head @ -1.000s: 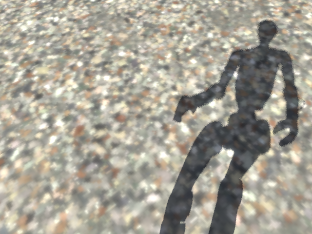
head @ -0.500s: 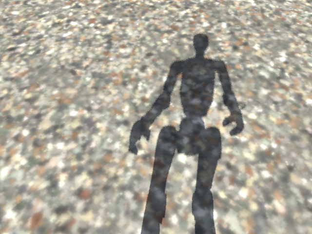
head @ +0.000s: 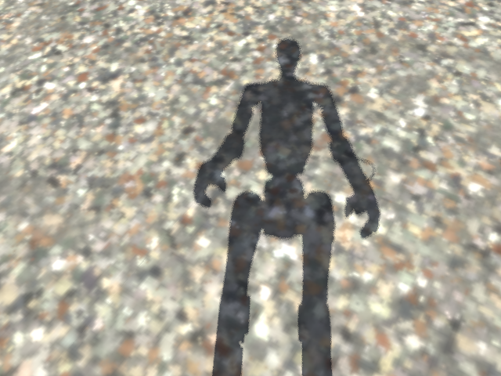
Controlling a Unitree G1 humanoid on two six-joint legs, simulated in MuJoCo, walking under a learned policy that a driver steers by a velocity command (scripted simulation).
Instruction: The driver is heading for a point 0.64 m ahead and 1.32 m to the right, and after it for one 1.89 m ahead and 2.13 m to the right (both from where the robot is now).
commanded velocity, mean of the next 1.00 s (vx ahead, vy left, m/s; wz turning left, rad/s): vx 0.50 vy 0.00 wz -0.55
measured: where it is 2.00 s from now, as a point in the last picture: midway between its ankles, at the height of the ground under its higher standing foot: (382, 257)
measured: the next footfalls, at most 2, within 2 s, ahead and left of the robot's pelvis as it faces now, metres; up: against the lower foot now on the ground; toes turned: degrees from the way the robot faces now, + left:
left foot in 0.36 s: +0.37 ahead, +0.12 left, +0.00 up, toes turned -14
right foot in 0.86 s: +0.54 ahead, -0.23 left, +0.00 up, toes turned -31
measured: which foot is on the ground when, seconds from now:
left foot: up 0.00-0.34, down 0.36-0.88, up 0.90-1.00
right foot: down 0.00-0.36, up 0.38-0.84, down 0.86-1.00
